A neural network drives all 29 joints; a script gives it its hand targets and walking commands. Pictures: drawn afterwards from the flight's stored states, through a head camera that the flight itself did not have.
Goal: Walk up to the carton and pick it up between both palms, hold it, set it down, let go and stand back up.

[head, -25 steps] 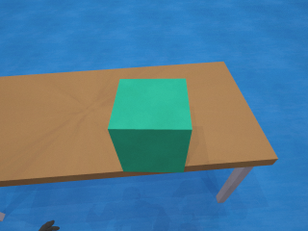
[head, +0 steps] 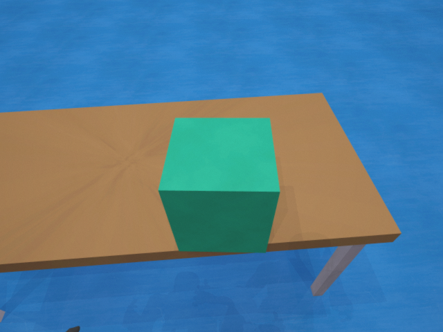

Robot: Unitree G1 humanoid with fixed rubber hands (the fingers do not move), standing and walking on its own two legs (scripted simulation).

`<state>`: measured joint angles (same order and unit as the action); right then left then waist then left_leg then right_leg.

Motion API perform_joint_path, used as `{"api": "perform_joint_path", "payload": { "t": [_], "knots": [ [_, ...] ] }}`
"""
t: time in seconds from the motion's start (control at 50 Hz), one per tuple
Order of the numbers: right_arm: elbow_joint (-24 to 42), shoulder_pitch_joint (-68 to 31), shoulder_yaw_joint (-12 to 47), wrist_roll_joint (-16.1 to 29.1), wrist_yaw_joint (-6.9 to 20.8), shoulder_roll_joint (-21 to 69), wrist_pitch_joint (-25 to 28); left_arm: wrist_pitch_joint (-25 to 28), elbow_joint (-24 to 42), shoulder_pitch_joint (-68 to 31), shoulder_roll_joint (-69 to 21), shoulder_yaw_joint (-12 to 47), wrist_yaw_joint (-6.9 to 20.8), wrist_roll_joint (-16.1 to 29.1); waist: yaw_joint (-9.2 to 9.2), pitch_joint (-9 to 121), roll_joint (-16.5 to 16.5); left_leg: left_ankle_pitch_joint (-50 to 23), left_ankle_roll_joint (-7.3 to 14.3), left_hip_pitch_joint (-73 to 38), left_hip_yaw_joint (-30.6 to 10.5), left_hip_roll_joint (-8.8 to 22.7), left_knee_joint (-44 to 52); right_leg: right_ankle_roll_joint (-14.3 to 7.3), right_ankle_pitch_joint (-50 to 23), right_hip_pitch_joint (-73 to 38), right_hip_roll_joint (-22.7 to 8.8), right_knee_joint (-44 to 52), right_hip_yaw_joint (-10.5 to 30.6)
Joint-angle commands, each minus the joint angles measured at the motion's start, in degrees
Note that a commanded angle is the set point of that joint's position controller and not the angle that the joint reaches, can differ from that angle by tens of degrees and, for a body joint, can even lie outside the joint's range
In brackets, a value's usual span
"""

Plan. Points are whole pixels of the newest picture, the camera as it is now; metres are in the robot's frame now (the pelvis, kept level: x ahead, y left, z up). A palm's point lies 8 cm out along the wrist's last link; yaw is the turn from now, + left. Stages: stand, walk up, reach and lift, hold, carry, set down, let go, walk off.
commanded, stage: walk up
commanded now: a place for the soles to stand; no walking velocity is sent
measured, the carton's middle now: (222, 187) +0.43 +0.01 -0.03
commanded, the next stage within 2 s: reach and lift in 0.20 s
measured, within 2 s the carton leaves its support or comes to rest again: neither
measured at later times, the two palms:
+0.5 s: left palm (83, 330) +0.16 +0.27 -0.09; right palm out of the picture +0.12 -0.30 -0.11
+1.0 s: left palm (86, 323) +0.16 +0.25 -0.07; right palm out of the picture +0.12 -0.24 -0.10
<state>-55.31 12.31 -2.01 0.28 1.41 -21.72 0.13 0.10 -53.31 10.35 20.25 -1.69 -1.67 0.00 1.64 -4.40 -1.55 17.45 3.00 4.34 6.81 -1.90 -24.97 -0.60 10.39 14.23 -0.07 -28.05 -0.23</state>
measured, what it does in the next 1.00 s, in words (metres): stands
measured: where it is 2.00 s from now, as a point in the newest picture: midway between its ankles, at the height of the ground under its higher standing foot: outside the picture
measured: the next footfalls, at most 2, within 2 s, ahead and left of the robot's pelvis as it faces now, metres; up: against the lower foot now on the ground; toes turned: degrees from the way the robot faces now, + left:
none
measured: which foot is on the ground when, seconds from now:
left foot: down 0.00-1.00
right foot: down 0.00-1.00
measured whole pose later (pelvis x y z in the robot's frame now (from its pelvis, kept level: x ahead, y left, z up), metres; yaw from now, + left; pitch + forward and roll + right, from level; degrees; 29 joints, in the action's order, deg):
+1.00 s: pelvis -0.01 +0.00 -0.01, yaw +1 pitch -5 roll +0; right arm -38.4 12.1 -5.1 -0.1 3.0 -10.6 7.8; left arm -11.1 -28.8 7.4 14.0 -3.1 -1.7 0.8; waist 1.6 -5.5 -1.5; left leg 21.5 3.0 8.5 6.1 -0.5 -34.7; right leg -0.7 12.1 16.3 0.6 -33.4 -1.4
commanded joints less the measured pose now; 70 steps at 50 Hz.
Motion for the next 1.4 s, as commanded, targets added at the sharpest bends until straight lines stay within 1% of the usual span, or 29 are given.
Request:
{"api": "perform_joint_path", "payload": {
  "t": [0.0, 0.02, 0.04, 0.1, 0.12, 0.18, 0.2, 0.22, 0.24, 0.3, 0.36, 0.38, 0.42, 0.48, 0.5, 0.54, 0.6, 0.62, 0.64, 0.78, 0.84, 0.92, 0.98, 1.0, 1.02, 1.06, 1.2, 1.3, 1.38],
  "knots": [
    [-0.31, -3.52, -1.66, -0.02, -1.51, -10.99, 1.81, 1.37, 0.31, -5.59, 10.98, -0.70, -0.13, 0.43, -0.94, 4.31, 3.03, -7.23, -0.37, 0.90, -9.91, 11.76, 10.60, -2.10, -9.24, -5.64, -6.54, 6.96, 7.47],
    [0.30, -3.90, -1.57, 0.00, -1.57, -10.65, 1.75, 1.42, -0.14, -5.87, 11.08, -0.51, -0.14, 0.33, -1.30, 4.55, 5.07, -7.22, -0.32, 0.84, -10.48, 11.62, 10.77, -1.98, -9.14, -6.24, -6.52, 7.80, 7.77],
    [-0.07, -3.90, -1.52, -0.09, -1.50, -10.79, 1.84, 1.40, -0.08, -5.46, 10.82, -0.58, 0.04, 0.13, -1.03, 4.07, 2.94, -6.04, -0.50, 1.51, -10.41, 11.56, 10.55, -1.86, -7.43, -5.46, -6.38, 7.94, 7.39],
    [0.27, -3.52, -1.55, -0.11, -1.53, -10.65, 1.89, 1.33, -0.34, -4.92, 10.50, -0.53, 0.16, 0.04, -1.28, 1.24, 5.78, -5.92, -0.21, 2.88, -10.45, 11.64, 10.97, -1.71, -6.93, -4.46, -6.03, 8.06, 7.65],
    [-0.25, -3.18, -1.75, -0.23, -1.44, -10.33, 1.87, 1.35, -0.37, -4.86, 10.36, -0.66, 0.17, 0.02, -1.31, 2.55, 3.43, -4.72, -0.74, 3.52, -10.99, 11.56, 10.84, -1.78, -5.30, -5.80, -6.26, 8.88, 7.82],
    [-0.11, -2.78, -1.66, 0.05, -1.13, -10.43, 2.02, 1.56, 0.16, -5.98, 11.42, -0.68, -0.05, -0.12, -1.06, 2.86, 4.93, -5.49, -0.76, 2.24, -10.45, 11.20, 10.92, -2.11, -6.49, -5.28, -6.63, 8.52, 7.90],
    [5.04, -23.01, -6.77, -6.60, 0.44, -3.24, 8.69, -11.11, 16.20, -26.30, 7.06, -2.41, -1.15, 0.06, -0.70, -1.01, 4.32, 6.97, -5.03, 19.35, -4.10, 7.13, 0.40, -2.27, 10.66, -0.85, -0.11, -0.59, -1.84],
    [6.88, -17.65, -9.16, -6.46, 2.38, -7.63, 7.73, -17.02, 17.16, -22.64, 7.68, -1.57, -2.13, 0.33, 1.78, -1.72, 3.57, 9.81, -4.29, 20.25, -3.75, 7.63, -1.36, -3.20, 11.00, -1.09, 0.84, -2.62, -3.87],
    [7.59, -17.33, -9.99, -6.73, 3.75, -8.29, 7.08, -20.48, 18.21, -20.73, 7.43, -1.90, -1.87, -0.74, 0.41, -2.43, 2.64, 10.12, -3.80, 19.92, -2.64, 7.22, -2.98, -3.31, 11.64, -1.07, 0.53, -3.38, -3.84],
    [8.17, -13.56, -13.07, -4.59, 4.19, -9.29, 5.16, -27.28, 26.14, -18.11, 7.77, -3.44, -1.08, -2.25, -0.95, 5.01, -0.03, -1.42, -5.47, 14.25, -3.08, 7.76, -7.81, -3.60, 4.67, 0.14, 0.39, -6.39, -4.21],
    [10.37, -9.78, -9.74, -0.45, 4.01, -8.69, 5.43, -28.10, 32.90, -13.67, 6.60, -6.33, -0.32, -3.48, -2.09, 12.39, 0.92, -14.06, -6.07, 10.18, -2.25, 6.66, -9.75, -3.02, -5.59, -3.41, 0.82, -6.63, -3.92],
    [11.36, -8.81, -8.92, -0.03, 3.72, -8.35, 5.69, -27.64, 33.19, -11.67, 6.58, -6.04, -0.09, -3.32, -1.42, 13.72, 3.34, -17.23, -5.82, 8.41, -2.66, 6.23, -10.34, -2.36, -8.91, -3.75, 1.44, -6.71, -3.61],
    [11.45, -7.20, -7.03, 1.86, 3.12, -8.00, 6.39, -26.30, 35.55, -8.68, 6.67, -7.95, -0.15, -3.98, -2.78, 14.88, 0.78, -21.36, -6.00, 7.03, -2.84, 6.21, -9.91, -2.54, -12.51, -6.57, 1.50, -6.30, -3.43],
    [13.96, -6.24, -5.23, 2.12, 2.55, -5.67, 7.01, -24.96, 33.84, -6.60, 5.50, -8.89, 0.08, -5.11, -3.24, 12.67, 2.29, -19.05, -5.26, 8.19, -2.73, 5.57, -8.29, -2.45, -14.66, -9.42, 1.24, -4.57, -2.51],
    [13.72, -6.23, -4.95, 2.43, 2.46, -5.82, 7.37, -24.42, 33.68, -5.71, 5.36, -9.05, -0.06, -5.04, -3.43, 10.71, 2.75, -16.01, -4.87, 8.54, -2.99, 5.68, -7.13, -2.39, -12.05, -9.42, 1.22, -4.10, -2.42],
    [13.67, -5.19, -4.66, 1.75, 2.63, -4.06, 7.75, -22.94, 33.37, -5.40, 4.57, -8.33, -0.61, -4.62, -3.94, 10.13, -0.73, -15.65, -5.11, 7.87, -4.27, 6.20, -5.33, -3.08, -9.09, -9.04, 1.78, -2.78, -2.19],
    [16.22, -4.73, -4.85, 0.86, 1.20, -1.85, 8.42, -21.47, 33.01, -6.86, 3.73, -7.88, 0.16, -4.01, -2.42, 7.90, 3.01, -7.84, -3.65, 11.84, -2.94, 5.47, -2.48, -2.05, -9.60, -12.78, 1.15, -1.51, -2.09],
    [17.12, -4.00, -5.45, 0.15, 0.94, -1.62, 8.35, -20.75, 33.52, -7.48, 3.78, -7.30, 0.27, -3.53, -1.60, 7.46, 2.30, -7.65, -3.12, 11.84, -3.06, 5.81, -1.29, -1.82, -9.76, -13.28, 1.26, -1.85, -2.20],
    [18.45, -3.37, -4.62, 0.94, 0.75, -0.99, 8.67, -19.79, 33.87, -6.70, 4.12, -7.75, 0.07, -2.96, -2.61, 8.78, 0.02, -6.73, -2.91, 12.37, -3.03, 6.15, -0.64, -1.69, -9.36, -13.92, 1.84, -2.03, -2.35],
    [26.00, -1.23, -4.21, 0.34, -0.48, 2.20, 10.48, -13.58, 31.26, -5.17, 2.26, -6.07, -0.20, -0.59, -2.15, 6.52, -0.12, -1.69, -1.24, 16.46, -3.06, 6.76, 5.26, -0.07, -6.92, -18.55, 2.89, -0.54, -1.11],
    [26.84, -0.94, -5.05, -0.33, 0.20, 2.10, 10.97, -11.00, 32.17, -5.28, 0.67, -4.38, -0.76, 1.23, -2.93, 7.58, -3.97, -3.38, -1.46, 20.00, -4.09, 8.13, 7.23, -0.84, -8.11, -20.53, 3.78, -1.30, -1.24],
    [28.09, -1.65, -4.41, -1.15, -0.12, 3.40, 11.28, -7.68, 29.39, -5.89, 0.62, -3.86, -0.68, 2.18, -2.76, 4.74, -0.47, 2.32, -0.08, 23.94, -4.68, 8.15, 8.25, -0.23, -4.94, -21.02, 3.32, -2.00, -0.67],
    [27.99, -2.09, -4.74, -0.39, -0.06, 4.23, 11.97, -5.30, 29.68, -6.69, -0.16, -3.07, -1.10, 2.39, -2.33, 6.59, -3.45, 3.14, 0.00, 26.10, -4.70, 8.60, 9.74, -0.27, -4.88, -22.70, 3.97, -2.64, -0.75],
    [28.43, -3.25, -4.48, -0.53, 0.19, 4.13, 12.47, -4.75, 27.89, -6.68, -0.12, -2.55, -1.36, 2.73, -3.32, 5.65, -3.30, 3.30, 0.22, 26.65, -4.79, 8.71, 9.98, -0.48, -4.91, -22.23, 3.89, -3.20, -0.56],
    [28.89, -3.15, -3.94, 0.31, -0.17, 5.32, 12.70, -3.71, 28.43, -7.34, 0.38, -2.49, -1.38, 2.89, -2.50, 6.76, -2.98, 4.27, 0.64, 27.39, -4.38, 8.59, 9.59, -0.28, -4.31, -23.23, 3.48, -2.98, -0.10],
    [29.56, -3.40, -3.55, 0.29, -0.22, 5.47, 13.46, -2.04, 26.71, -6.59, 0.44, -2.75, -1.36, 2.76, -3.27, 7.39, -0.87, 2.67, 0.40, 26.04, -4.34, 7.44, 8.51, -0.14, -3.69, -22.09, 3.01, -2.10, 0.36],
    [28.38, -3.28, -1.88, 3.71, -0.25, 7.37, 17.04, 4.06, 26.83, -5.30, -1.00, -2.09, -1.75, 4.79, -4.90, 10.19, -1.08, -6.28, -1.95, 20.01, -3.35, 5.50, 5.48, -1.34, -6.25, -18.94, 1.33, 0.35, 1.71],
    [26.28, -4.94, -0.80, 5.05, -0.94, 7.52, 20.40, 8.69, 22.66, -3.97, -1.07, -1.33, -0.58, 5.68, -3.72, 9.92, 2.09, -11.67, -3.25, 14.60, -4.21, 4.58, 3.46, -1.96, -8.37, -16.09, 0.14, 2.02, 1.48],
    [25.71, -5.71, -0.11, 5.38, -0.90, 8.40, 22.82, 13.04, 23.91, -7.04, -1.07, -1.22, -0.85, 6.92, -3.52, 10.61, 0.20, -9.76, -3.67, 16.07, -4.27, 5.03, 3.51, -2.28, -4.95, -16.62, 0.44, 1.53, 2.11]
  ]
}}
